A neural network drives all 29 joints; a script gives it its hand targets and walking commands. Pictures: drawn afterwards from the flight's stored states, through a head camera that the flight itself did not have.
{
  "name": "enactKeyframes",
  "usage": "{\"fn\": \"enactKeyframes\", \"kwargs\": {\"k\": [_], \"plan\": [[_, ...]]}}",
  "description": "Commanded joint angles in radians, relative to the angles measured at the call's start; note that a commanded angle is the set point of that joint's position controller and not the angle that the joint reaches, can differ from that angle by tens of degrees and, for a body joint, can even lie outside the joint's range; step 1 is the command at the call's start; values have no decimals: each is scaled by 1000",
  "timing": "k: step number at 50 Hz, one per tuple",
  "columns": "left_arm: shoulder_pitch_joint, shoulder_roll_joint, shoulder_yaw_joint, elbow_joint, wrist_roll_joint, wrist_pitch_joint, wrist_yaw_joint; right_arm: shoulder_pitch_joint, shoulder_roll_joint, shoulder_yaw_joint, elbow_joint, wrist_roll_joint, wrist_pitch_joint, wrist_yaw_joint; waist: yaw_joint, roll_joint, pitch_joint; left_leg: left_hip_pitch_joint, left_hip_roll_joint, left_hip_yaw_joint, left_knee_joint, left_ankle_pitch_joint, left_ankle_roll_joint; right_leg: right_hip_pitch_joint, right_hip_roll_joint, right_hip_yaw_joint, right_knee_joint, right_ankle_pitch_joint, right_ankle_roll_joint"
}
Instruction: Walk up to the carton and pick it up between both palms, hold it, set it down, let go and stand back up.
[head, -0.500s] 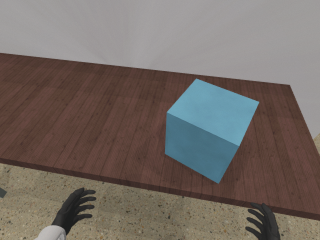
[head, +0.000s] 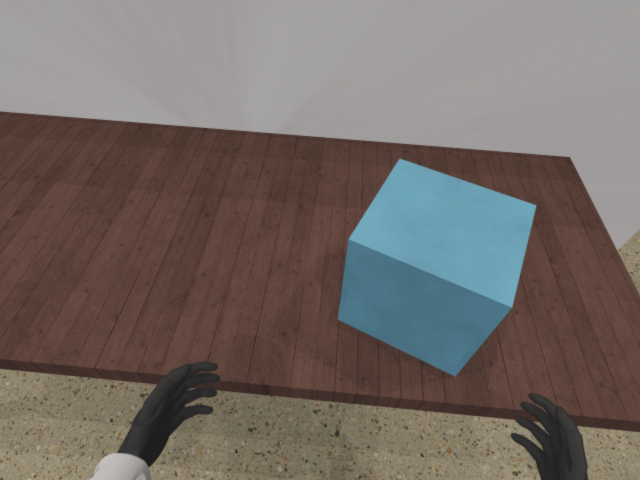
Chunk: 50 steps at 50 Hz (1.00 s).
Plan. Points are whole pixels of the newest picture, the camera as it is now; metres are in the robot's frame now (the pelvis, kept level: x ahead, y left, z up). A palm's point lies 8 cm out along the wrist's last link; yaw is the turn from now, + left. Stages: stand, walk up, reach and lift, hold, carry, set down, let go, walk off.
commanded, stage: reach and lift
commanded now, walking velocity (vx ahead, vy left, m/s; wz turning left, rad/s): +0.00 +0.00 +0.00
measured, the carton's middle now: (427, 267) +0.40 -0.11 +0.01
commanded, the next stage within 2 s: none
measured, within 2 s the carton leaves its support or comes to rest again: neither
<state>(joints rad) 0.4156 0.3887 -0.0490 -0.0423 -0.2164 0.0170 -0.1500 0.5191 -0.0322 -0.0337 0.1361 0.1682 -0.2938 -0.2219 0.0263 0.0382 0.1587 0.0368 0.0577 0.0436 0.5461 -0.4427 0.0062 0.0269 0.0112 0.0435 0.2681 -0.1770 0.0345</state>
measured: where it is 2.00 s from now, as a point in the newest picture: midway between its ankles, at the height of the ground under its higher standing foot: outside the picture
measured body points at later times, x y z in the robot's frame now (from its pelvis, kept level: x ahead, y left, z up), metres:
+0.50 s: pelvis -0.06 +0.01 +0.00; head -0.07 +0.02 +0.45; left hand +0.24 +0.20 +0.06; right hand +0.16 -0.24 +0.05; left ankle -0.10 +0.07 -0.74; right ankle -0.01 -0.19 -0.73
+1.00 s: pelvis -0.06 -0.03 +0.00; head -0.04 -0.03 +0.45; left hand +0.30 +0.16 +0.08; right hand +0.23 -0.25 +0.06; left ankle -0.10 +0.07 -0.74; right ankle -0.02 -0.19 -0.74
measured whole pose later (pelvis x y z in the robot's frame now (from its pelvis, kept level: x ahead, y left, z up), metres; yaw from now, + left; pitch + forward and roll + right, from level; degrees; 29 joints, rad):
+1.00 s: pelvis -0.06 -0.03 +0.00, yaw +0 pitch -6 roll -2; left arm -0.32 0.39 0.02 0.28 -0.23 0.34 -0.17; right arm -0.13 -0.03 -0.07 0.06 0.18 0.29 -0.36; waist -0.08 0.03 0.16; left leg -0.05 0.02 0.02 0.49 -0.34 0.01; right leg -0.13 -0.02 0.00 0.37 -0.14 0.05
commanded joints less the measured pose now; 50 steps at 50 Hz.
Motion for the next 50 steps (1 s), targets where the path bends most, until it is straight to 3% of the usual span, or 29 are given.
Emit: {"fn": "enactKeyframes", "kwargs": {"k": [1,2,6,8,9,13,14,15,16,18,21,23,25,28,29,31,33,34,35,36,37,41,42,43,44,45,48,49,50], "plan": [[20,122,71,-106,-19,-64,3,29,-132,-101,-133,-27,-87,-10,-31,173,-130,48,25,-58,4,1202,-174,-62,65,-54,-7,321,-123],[-26,117,33,-211,-23,-71,6,14,-109,-94,-159,-24,-99,-17,-29,181,-176,57,36,-66,-6,1219,-183,-65,64,-63,-8,308,-118],[-122,144,65,-160,-19,-26,-3,-40,-57,-38,-175,-3,-33,-30,-32,140,-84,-105,0,-11,-47,995,-147,32,43,-49,8,307,-92],[-141,180,107,-141,-1,-1,-6,-72,-68,-35,-185,9,6,-30,-10,126,-60,-117,-1,-22,-65,899,-123,26,20,-44,26,283,-85],[-177,133,67,-132,-10,24,-5,-89,-96,-71,-165,-4,27,-32,-54,118,-55,-135,12,-20,-74,905,-133,28,27,-61,26,254,-92],[-268,125,102,-210,-10,99,20,-211,-155,-64,-291,-5,110,-23,-60,120,-96,-69,21,-30,-93,932,-129,2,33,-84,31,216,-87],[-330,100,67,-273,-21,107,31,-266,-136,-67,-326,4,120,-22,-45,152,-137,-34,38,-57,-91,1010,-156,-30,52,-108,28,211,-86],[-361,102,55,-267,-17,124,41,-283,-181,-123,-316,-7,138,-15,-60,187,-151,6,58,-81,-87,1033,-174,-85,43,-103,28,207,-99],[-419,126,100,-291,-25,134,50,-349,-192,-131,-379,-1,152,-13,-58,130,-229,7,50,-75,-75,1028,-165,-54,56,-100,42,199,-89],[-432,84,85,-221,-37,183,54,-372,-191,-104,-339,1,214,-8,-82,97,-184,-54,46,-72,-96,982,-154,-51,44,-98,43,184,-98],[-556,91,75,-142,-38,225,37,-415,-161,-115,-292,-1,331,-28,-112,62,-140,-226,30,-57,-172,704,-112,39,13,-82,73,149,-81],[-679,107,87,-2,-23,261,20,-525,-123,-96,-247,-1,419,-37,-119,2,-86,-318,6,-27,-215,458,-70,53,-7,-79,71,73,-77],[-719,104,95,-6,-21,290,4,-547,-122,-48,-288,55,492,-48,-106,24,-101,-372,-16,-20,-264,298,-65,117,-18,-70,73,72,-75],[-777,116,148,1,3,325,-2,-638,-105,-41,-352,66,559,-63,-65,40,-160,-414,5,-23,-289,284,-62,171,-7,-83,98,71,-64],[-867,132,135,28,-13,315,2,-707,-99,-56,-355,51,568,-66,-94,60,-201,-436,10,-32,-305,220,-56,159,-2,-78,118,52,-64],[-909,116,125,44,-28,299,16,-752,-108,-112,-348,18,573,-66,-89,89,-214,-444,45,-62,-329,161,-63,151,10,-91,135,20,-63],[-982,157,123,123,-23,262,29,-825,-76,-144,-350,-24,576,-80,-93,67,-242,-505,16,-17,-331,42,-31,187,-5,-78,159,28,-58],[-954,135,114,96,-30,239,33,-782,-59,-134,-359,-15,567,-81,-79,70,-287,-479,34,-30,-332,81,-38,199,6,-71,171,55,-51],[-988,165,99,104,-48,233,34,-806,-59,-95,-363,-9,564,-88,-93,99,-309,-464,23,-27,-290,172,-42,206,-8,-62,167,85,-57],[-1079,176,81,108,-61,221,31,-885,-40,-135,-352,-33,566,-93,-123,74,-334,-468,8,-10,-279,157,-39,176,-3,-65,160,72,-55],[-956,168,91,182,-38,221,25,-778,-28,-98,-231,-43,577,-96,-107,93,-275,-467,25,-22,-289,191,-31,212,2,-60,178,101,-44],[-1094,181,74,219,-47,268,10,-899,-77,-87,-201,-6,588,-121,-138,95,-304,-391,-3,-7,-225,321,-62,144,-7,-59,149,139,-63],[-1045,189,94,231,-30,276,8,-904,-51,-60,-206,-4,588,-127,-113,61,-305,-360,-22,7,-200,375,-56,152,-10,-66,138,175,-55],[-1111,196,88,135,-38,283,6,-945,-70,-93,-267,-14,582,-133,-159,51,-358,-312,-26,13,-184,409,-65,128,5,-88,133,208,-56],[-1035,215,138,146,-25,279,3,-835,-62,-59,-213,11,571,-133,-115,39,-372,-251,-31,19,-182,495,-60,160,-5,-64,138,266,-54],[-1071,204,128,132,-38,278,-3,-908,-79,-75,-295,0,546,-138,-139,26,-439,-221,-29,23,-149,549,-73,154,10,-75,145,289,-52],[-1048,212,174,118,-19,277,-19,-881,-58,-20,-305,16,518,-145,-100,6,-502,-190,-47,35,-139,626,-67,223,11,-64,136,415,-39],[-1071,200,162,172,-14,288,-22,-891,-62,-34,-283,4,518,-143,-154,-13,-484,-205,-43,33,-148,573,-55,216,11,-69,145,412,-36],[-1070,221,175,144,-14,280,-28,-854,-65,-16,-270,19,517,-148,-126,0,-464,-208,-53,43,-156,560,-52,224,0,-61,145,420,-38]]}}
